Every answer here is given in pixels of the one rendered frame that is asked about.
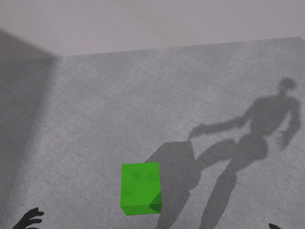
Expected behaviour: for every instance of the robot left hand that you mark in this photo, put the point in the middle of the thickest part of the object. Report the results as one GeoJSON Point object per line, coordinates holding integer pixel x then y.
{"type": "Point", "coordinates": [27, 220]}

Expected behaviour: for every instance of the carton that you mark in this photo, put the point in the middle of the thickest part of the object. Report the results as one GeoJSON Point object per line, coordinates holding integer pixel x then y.
{"type": "Point", "coordinates": [140, 189]}

